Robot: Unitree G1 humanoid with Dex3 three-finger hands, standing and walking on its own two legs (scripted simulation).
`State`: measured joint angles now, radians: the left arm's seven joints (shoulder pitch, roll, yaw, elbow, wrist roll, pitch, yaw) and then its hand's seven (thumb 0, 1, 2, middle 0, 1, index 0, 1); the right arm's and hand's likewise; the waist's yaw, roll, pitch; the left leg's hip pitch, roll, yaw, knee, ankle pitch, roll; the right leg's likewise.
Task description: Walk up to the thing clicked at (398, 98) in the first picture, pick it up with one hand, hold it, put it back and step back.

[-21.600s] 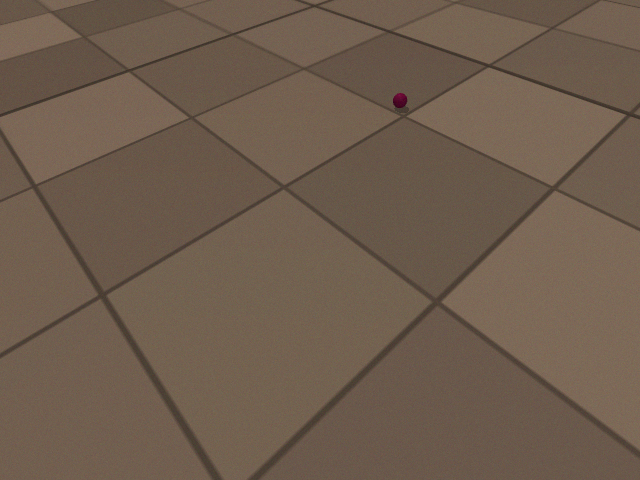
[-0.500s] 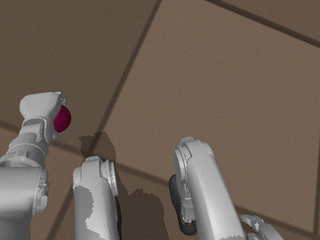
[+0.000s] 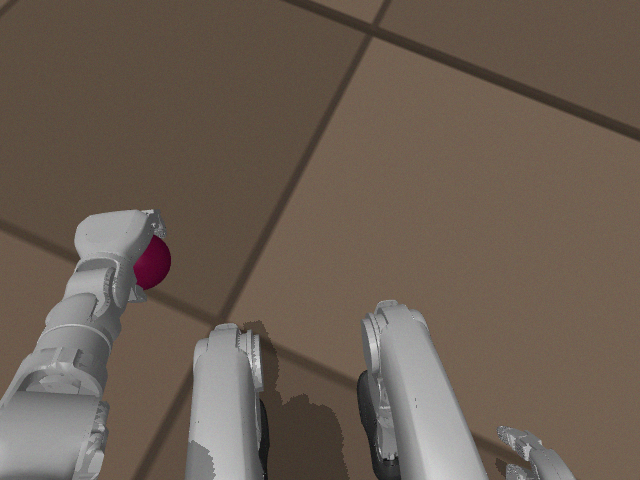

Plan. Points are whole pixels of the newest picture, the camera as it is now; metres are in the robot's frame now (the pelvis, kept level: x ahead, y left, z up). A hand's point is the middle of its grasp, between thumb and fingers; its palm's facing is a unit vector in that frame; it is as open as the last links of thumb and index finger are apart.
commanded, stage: lift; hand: left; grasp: from above
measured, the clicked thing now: (139, 260) +0.43 +0.24 -0.15
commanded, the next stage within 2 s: hold in 1.16 s
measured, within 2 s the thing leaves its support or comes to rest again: neither
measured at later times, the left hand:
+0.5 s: hand (44, 253) +0.37 +0.24 +0.08, palm faces -0.43 -0.08 -0.90, open 10.8 cm
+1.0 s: hand out of the picture +0.38 +0.23 +0.20, palm faces -0.44 -0.09 -0.89, open 10.8 cm
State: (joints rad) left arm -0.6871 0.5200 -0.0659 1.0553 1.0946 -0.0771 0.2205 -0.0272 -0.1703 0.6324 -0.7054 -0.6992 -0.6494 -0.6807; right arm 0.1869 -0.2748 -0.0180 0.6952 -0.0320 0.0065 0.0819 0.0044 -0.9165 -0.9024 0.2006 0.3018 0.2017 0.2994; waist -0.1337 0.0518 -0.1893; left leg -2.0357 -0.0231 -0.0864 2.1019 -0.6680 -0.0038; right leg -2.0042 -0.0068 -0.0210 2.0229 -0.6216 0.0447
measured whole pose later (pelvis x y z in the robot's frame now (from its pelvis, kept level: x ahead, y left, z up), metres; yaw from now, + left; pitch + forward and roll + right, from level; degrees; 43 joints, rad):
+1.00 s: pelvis +0.06 +0.00 +0.29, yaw +2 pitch +13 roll -1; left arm -0.35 0.38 -0.19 0.86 1.00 0.03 0.18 -0.04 -0.18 0.68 -0.68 -0.72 -0.63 -0.71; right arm 0.25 -0.24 -0.03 0.74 0.03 0.02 -0.05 0.01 -0.92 -0.91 0.20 0.30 0.20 0.30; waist -0.06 0.02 -0.09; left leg -0.77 0.02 -0.01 0.98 -0.44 -0.01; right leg -0.78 0.00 0.02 0.94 -0.39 0.02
